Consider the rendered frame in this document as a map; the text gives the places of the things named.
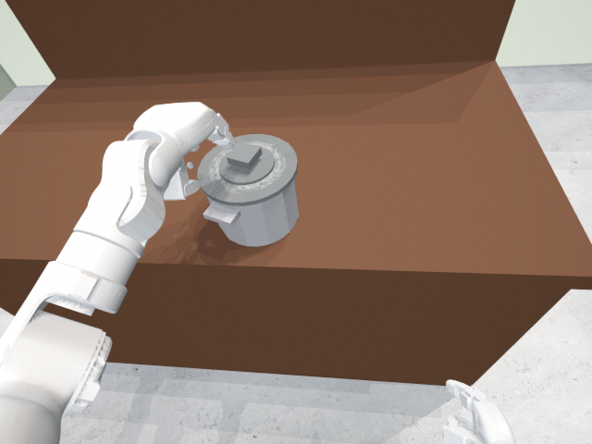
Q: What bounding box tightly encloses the knob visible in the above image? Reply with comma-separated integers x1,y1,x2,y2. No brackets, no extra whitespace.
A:
227,142,262,169

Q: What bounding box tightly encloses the left robot forearm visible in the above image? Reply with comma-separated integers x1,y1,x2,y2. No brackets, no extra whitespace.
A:
0,126,182,368

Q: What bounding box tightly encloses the table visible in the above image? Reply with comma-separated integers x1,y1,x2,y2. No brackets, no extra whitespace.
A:
0,0,592,387

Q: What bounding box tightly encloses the robot left upper arm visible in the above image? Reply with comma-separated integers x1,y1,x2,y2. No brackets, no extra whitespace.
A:
0,310,112,444

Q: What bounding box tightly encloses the right robot hand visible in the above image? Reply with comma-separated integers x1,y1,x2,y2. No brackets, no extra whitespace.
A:
443,379,517,444

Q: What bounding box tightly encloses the left robot hand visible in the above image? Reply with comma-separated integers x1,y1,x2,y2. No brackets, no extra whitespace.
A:
133,102,235,201

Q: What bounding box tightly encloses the lid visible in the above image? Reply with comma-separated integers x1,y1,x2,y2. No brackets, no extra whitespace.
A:
197,134,298,206

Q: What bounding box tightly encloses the pot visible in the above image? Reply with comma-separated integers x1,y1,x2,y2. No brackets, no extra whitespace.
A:
203,180,299,247

